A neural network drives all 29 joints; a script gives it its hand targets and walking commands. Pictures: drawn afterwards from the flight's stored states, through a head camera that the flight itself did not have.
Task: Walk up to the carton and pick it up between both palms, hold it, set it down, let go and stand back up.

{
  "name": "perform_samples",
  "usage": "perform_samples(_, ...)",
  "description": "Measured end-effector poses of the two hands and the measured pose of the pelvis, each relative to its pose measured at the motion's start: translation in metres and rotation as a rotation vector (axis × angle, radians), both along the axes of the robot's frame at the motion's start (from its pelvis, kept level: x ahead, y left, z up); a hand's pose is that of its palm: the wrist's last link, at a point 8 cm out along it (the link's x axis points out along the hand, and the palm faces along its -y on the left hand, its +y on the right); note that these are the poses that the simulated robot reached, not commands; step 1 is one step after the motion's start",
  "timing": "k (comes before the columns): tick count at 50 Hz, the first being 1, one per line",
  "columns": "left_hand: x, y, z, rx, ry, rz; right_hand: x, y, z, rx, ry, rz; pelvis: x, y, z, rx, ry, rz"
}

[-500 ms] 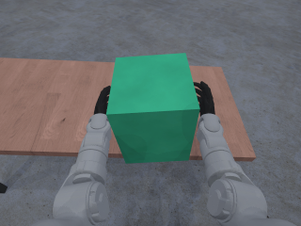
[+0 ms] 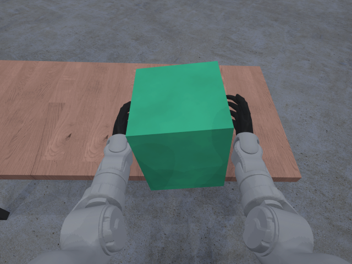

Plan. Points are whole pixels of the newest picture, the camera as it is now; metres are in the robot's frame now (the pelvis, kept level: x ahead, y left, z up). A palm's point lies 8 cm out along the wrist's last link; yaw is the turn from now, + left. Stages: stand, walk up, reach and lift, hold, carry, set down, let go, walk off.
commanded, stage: set down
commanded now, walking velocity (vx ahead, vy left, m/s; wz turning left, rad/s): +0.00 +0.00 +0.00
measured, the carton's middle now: (182, 130) +0.42 +0.01 +0.02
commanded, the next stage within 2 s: none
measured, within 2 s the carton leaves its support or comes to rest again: rests again in 0.84 s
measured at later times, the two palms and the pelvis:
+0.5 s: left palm (124, 138) +0.39 +0.15 +0.02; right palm (242, 134) +0.40 -0.14 +0.05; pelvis -0.01 +0.00 +0.00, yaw +0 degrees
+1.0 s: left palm (127, 137) +0.40 +0.15 +0.02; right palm (243, 140) +0.39 -0.14 +0.03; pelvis -0.01 +0.00 +0.00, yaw +0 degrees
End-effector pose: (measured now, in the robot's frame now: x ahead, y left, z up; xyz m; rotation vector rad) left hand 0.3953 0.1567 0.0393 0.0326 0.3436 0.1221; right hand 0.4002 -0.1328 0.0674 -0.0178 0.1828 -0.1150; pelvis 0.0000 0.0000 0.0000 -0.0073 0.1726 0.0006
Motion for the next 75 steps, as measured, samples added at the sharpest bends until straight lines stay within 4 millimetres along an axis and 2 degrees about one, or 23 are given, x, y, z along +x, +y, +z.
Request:
perform_samples(21,-0.003,-0.002,-0.014,-0.01,0.005,-0.002,-0.005,-0.002,-0.014,-0.007,0.01,-0.006,-0.008,-0.002,-0.002,0.005,0.045,0.003)
perform_samples(39,-0.001,-0.004,-0.017,-0.015,-0.026,-0.001,-0.006,-0.005,-0.023,-0.016,-0.006,-0.013,-0.009,-0.002,-0.002,0.005,0.06,0.003)
perform_samples(53,0.005,-0.011,-0.021,-0.019,-0.054,-0.013,-0.01,-0.012,-0.039,-0.032,0.023,-0.03,-0.008,-0.003,-0.003,0.006,0.073,-0.002)
perform_samples(75,0.006,-0.011,-0.022,-0.011,-0.069,-0.017,-0.009,-0.012,-0.039,-0.031,0.022,-0.031,-0.009,-0.005,-0.004,0.006,0.078,-0.003)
